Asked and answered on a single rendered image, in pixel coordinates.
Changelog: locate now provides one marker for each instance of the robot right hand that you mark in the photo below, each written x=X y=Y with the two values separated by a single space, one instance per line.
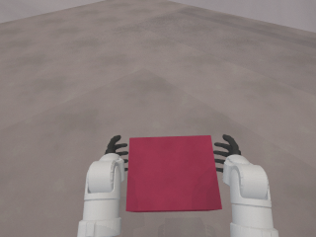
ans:
x=232 y=147

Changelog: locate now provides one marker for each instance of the carton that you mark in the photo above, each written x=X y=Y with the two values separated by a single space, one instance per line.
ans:
x=171 y=174

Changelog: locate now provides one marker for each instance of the left robot forearm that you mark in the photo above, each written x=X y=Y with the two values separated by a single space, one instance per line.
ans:
x=101 y=198

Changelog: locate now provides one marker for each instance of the robot left hand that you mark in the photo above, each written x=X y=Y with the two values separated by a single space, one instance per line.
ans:
x=112 y=147

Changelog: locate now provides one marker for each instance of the right robot forearm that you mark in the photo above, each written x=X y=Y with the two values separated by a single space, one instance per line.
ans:
x=250 y=197

